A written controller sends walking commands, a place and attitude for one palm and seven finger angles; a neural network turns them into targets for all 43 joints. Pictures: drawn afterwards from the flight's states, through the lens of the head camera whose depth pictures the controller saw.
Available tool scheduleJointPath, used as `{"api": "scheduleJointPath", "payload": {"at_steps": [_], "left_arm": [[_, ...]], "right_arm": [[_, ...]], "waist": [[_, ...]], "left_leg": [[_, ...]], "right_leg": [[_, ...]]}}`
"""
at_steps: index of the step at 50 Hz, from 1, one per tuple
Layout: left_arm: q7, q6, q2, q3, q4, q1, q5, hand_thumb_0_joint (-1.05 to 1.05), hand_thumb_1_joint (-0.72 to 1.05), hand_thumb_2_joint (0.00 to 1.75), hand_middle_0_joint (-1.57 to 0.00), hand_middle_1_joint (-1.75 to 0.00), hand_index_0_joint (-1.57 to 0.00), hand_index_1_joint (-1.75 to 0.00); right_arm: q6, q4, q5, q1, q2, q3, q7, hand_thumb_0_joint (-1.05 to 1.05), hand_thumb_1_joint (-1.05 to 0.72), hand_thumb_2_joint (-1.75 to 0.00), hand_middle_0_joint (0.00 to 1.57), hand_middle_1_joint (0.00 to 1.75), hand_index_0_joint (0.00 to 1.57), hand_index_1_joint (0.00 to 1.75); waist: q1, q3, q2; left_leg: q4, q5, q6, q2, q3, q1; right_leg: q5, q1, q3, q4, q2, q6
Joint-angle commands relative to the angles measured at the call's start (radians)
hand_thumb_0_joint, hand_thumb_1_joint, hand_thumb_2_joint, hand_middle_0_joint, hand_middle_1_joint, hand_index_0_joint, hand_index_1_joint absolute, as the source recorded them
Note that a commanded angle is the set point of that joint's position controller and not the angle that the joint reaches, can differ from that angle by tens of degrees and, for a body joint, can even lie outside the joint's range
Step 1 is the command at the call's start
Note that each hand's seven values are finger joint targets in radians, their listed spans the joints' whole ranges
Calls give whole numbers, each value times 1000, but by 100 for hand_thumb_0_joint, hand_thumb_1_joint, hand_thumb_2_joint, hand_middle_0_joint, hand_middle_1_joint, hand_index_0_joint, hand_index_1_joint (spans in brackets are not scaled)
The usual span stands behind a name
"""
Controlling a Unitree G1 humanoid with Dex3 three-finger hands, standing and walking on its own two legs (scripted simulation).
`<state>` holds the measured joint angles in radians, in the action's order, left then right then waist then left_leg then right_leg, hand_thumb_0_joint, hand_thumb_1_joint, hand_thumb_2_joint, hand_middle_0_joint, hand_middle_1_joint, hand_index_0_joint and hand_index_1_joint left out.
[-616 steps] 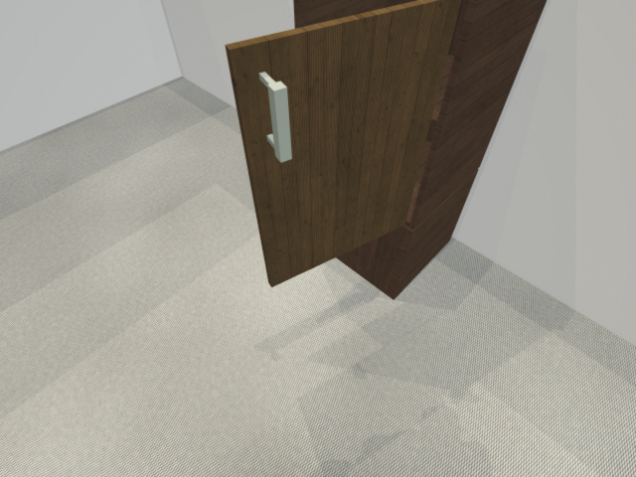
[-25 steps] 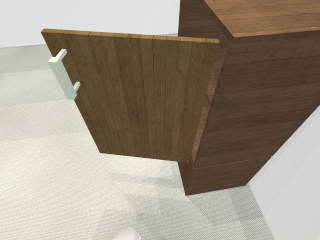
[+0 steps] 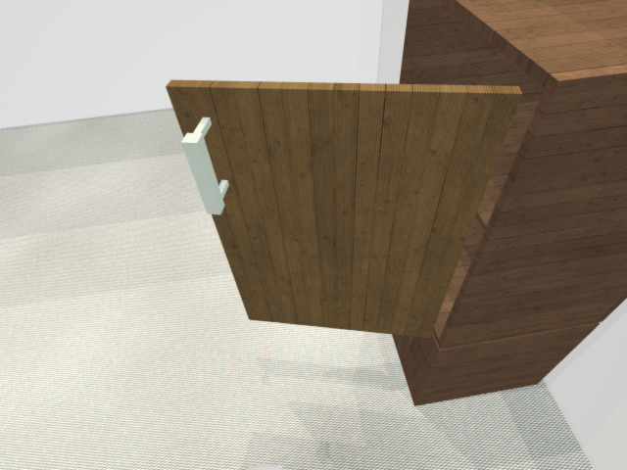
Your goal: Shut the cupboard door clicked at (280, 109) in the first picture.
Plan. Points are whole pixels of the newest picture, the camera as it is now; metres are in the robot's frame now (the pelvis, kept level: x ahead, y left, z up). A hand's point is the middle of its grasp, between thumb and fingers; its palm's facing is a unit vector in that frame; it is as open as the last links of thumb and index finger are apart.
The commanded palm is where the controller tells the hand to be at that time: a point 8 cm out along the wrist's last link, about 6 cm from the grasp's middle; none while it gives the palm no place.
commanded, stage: come to a stop and stand still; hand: left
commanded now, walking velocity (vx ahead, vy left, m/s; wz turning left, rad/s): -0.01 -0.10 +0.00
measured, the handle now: (210, 167) +0.47 +0.18 +0.15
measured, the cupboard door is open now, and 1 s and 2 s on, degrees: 74 74 74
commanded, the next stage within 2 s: look again from close up in 0.88 s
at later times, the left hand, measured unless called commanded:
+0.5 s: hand out of the picture +0.02 +0.22 -0.17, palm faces -0.02 -0.98 -0.20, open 7.4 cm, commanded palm none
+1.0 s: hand out of the picture -0.03 +0.15 -0.17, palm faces +0.01 -0.99 -0.12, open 7.3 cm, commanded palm none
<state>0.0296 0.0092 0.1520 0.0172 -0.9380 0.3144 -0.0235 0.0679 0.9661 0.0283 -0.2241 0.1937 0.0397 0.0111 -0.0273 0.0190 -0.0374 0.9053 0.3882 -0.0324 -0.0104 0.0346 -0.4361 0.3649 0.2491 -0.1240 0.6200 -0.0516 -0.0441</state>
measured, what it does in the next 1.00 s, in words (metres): steps on the spot: left foot, then right foot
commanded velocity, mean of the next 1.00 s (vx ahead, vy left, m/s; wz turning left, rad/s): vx -0.01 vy -0.06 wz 0.00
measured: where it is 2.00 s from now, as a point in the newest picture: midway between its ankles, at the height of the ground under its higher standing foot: outside the picture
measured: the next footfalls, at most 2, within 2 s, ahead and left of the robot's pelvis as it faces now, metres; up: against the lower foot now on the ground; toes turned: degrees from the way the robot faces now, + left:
left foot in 0.16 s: +0.07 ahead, +0.16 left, +0.00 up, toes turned -2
right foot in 0.50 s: +0.01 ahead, -0.07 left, +0.00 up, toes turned -1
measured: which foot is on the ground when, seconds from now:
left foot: up 0.00-0.14, down 0.16-1.00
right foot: down 0.00-0.24, up 0.26-0.48, down 0.50-1.00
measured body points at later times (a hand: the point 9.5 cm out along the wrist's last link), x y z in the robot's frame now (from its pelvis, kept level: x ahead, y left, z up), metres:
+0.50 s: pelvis -0.01 +0.03 +0.00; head +0.02 +0.04 +0.45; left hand +0.03 +0.27 -0.16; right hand -0.01 -0.20 -0.15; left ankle +0.03 +0.16 -0.73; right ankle -0.05 -0.08 -0.73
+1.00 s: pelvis +0.00 +0.01 +0.01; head +0.01 +0.01 +0.46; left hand -0.03 +0.21 -0.15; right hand -0.03 -0.20 -0.15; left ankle +0.03 +0.16 -0.73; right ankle -0.05 -0.08 -0.73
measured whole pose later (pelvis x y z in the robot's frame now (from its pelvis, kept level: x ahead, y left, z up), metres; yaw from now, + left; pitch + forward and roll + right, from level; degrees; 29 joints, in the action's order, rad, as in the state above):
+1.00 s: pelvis +0.00 +0.01 +0.01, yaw -2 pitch -1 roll +0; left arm 0.02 0.01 0.11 -0.01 -1.11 0.35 -0.01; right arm 0.01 1.15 0.02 -0.29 0.11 0.00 -0.02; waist 0.00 0.05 0.02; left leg 0.44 0.19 -0.05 0.08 0.03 -0.23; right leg 0.30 0.11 -0.08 0.43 0.02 -0.04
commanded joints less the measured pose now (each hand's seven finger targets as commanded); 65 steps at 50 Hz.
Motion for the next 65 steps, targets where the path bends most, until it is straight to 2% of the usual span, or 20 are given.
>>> {"api": "scheduleJointPath", "payload": {"at_steps": [1, 5, 6, 8, 9, 12, 19, 23, 25, 26, 29, 32, 35, 48, 49, 51, 55, 59, 61, 65], "left_arm": [[4, 29, 142, 28, 38, 11, -6, 0, 90, 90, -20, -30, -20, -30], [-2, 17, 151, 34, -7, 39, 5, 0, 90, 90, -20, -30, -20, -30], [-3, 14, 126, 29, -22, 55, 11, 0, 90, 90, -20, -30, -20, -30], [-1, 3, 66, 17, -38, 123, 19, 0, 90, 90, -20, -30, -20, -30], [2, -5, 54, 14, -42, 119, 11, 0, 90, 90, -20, -30, -20, -30], [-7, -23, 67, 18, -74, 79, 13, 0, 90, 90, -20, -30, -20, -30], [-24, -44, 58, 34, -64, 37, 9, 0, 90, 90, -20, -30, -20, -30], [-19, -27, 53, 36, -87, 95, 8, 0, 90, 90, -20, -30, -20, -30], [-8, -10, 126, 38, -92, 89, 5, 0, 90, 90, -20, -30, -20, -30], [-6, -8, 144, 34, -84, 49, 8, 0, 90, 90, -20, -30, -20, -30], [-2, 4, 86, 15, -85, -21, 12, 0, 90, 90, -20, -30, -20, -30], [-1, 7, 76, 12, -100, 23, 16, 0, 90, 90, -20, -30, -20, -30], [0, 5, 74, 9, -121, 40, 15, 0, 90, 90, -20, -30, -20, -30], [8, 19, 50, 4, -153, 110, 15, 0, 90, 90, -20, -30, -20, -30], [19, 26, 254, -4, -73, 82, -6, 0, 90, 90, -20, -30, -20, -30], [26, 25, 124, 13, -88, 115, -1, 0, 90, 90, -20, -30, -20, -30], [25, 25, 112, 15, -60, 76, -4, 0, 90, 90, -20, -30, -20, -30], [25, 22, 106, 15, -50, 91, -3, 0, 90, 90, -20, -30, -20, -30], [25, 14, 123, 23, -45, 95, -2, 0, 90, 90, -20, -30, -20, -30], [21, 6, 143, 21, -38, 83, -3, 0, 90, 90, -20, -30, -20, -30]], "right_arm": [[-38, -36, -14, -41, 30, 0, 0, 0, -90, -90, 20, 30, 20, 30], [-69, 12, -20, -57, -15, -17, -11, 0, -90, -90, 20, 30, 20, 30], [-81, 28, -19, -80, -2, -19, -16, 0, -90, -90, 20, 30, 20, 30], [-100, 38, -13, -82, 78, -11, -34, 0, -90, -90, 20, 30, 20, 30], [-91, 36, -11, -67, 99, -6, -39, 0, -90, -90, 20, 30, 20, 30], [-87, 63, -9, -59, 84, -12, -60, 0, -90, -90, 20, 30, 20, 30], [-71, 73, 3, -66, 121, 13, -75, 0, -90, -90, 20, 30, 20, 30], [-60, 73, -5, -46, 103, 17, -61, 0, -90, -90, 20, 30, 20, 30], [-57, 53, -17, -35, 6, -6, -50, 0, -90, -90, 20, 30, 20, 30], [-54, 51, -14, -29, -9, -12, -44, 0, -90, -90, 20, 30, 20, 30], [-56, 104, -7, -74, -18, -19, -39, 0, -90, -90, 20, 30, 20, 30], [-66, 127, -10, -89, 6, -21, -41, 0, -90, -90, 20, 30, 20, 30], [-63, 141, -12, -77, -3, -27, -40, 0, -90, -90, 20, 30, 20, 30], [-78, 158, -17, -96, -7, -29, -47, 0, -90, -90, 20, 30, 20, 30], [-79, 45, 2, -24, 83, -5, -38, 0, -90, -90, 20, 30, 20, 30], [-91, 53, -6, -35, -1, 6, -46, 0, -90, -90, 20, 30, 20, 30], [-84, 38, -6, -65, 0, 9, -41, 0, -90, -90, 20, 30, 20, 30], [-101, 44, -11, -68, 29, 10, -41, 0, -90, -90, 20, 30, 20, 30], [-101, 39, -14, -61, 71, 21, -47, 0, -90, -90, 20, 30, 20, 30], [-99, 22, -13, -19, 104, 21, -45, 0, -90, -90, 20, 30, 20, 30]], "waist": [[31, 46, 269], [26, -11, 162], [27, -26, 88], [-7, -60, -113], [-7, -22, -88], [11, 26, -178], [30, -16, -136], [1, -55, -59], [10, -21, 215], [20, 2, 227], [54, 57, 151], [35, 53, 86], [27, 143, 61], [19, 52, 47], [49, 153, -17], [20, 5, 39], [32, -15, 178], [25, -36, 26], [22, -19, -23], [15, 13, 3]], "left_leg": [[-76, -30, -20, 30, 16, 10], [-443, -224, -19, 4, 65, 254], [-513, -302, -12, 36, 18, 316], [-539, -599, 66, 228, -161, 319], [-555, -548, 100, 274, -187, 237], [-590, -628, 113, 258, -194, 235], [-580, -543, 181, 307, -221, 258], [-499, -307, 92, 202, -133, 159], [-389, -70, 10, 64, 12, 63], [-365, -32, 4, 53, 21, 104], [-417, -207, 7, 75, -2, 237], [-473, -276, 7, 107, -26, 237], [-497, -240, 2, 102, -25, 221], [-510, -298, 1, 106, -21, 268], [-428, -344, 25, 56, -81, 200], [-329, -239, 16, 63, -23, 174], [-275, -172, 21, 56, -12, 151], [-354, -441, 38, 99, -25, 226], [-354, -549, 53, 124, -54, 233], [-389, -492, 63, 130, -68, 199]], "right_leg": [[-471, -11, 179, -313, -191, -101], [-328, 4, 123, -216, -123, -55], [-289, 15, 118, -155, -89, -25], [-89, 7, 86, -97, -30, 36], [1, -28, 81, -91, -16, 42], [-29, -5, 61, -44, -3, 47], [112, 65, 94, 97, 6, 36], [-128, -130, 87, -209, 15, 39], [-240, -139, 257, -326, -164, -21], [-189, -44, 275, -348, -213, -61], [-146, 77, 191, -318, -106, -39], [-183, 17, 157, -287, -63, -4], [-93, 59, 166, -328, -59, 1], [-251, -38, 154, -314, -59, 6], [-386, 23, 158, -300, -47, 14], [-440, -41, 225, -260, -117, 5], [-298, -17, 215, -270, -133, -42], [-468, -41, 147, -153, -66, -11], [-388, -17, 123, -131, -42, 4], [-282, -22, 126, -149, -30, 12]]}}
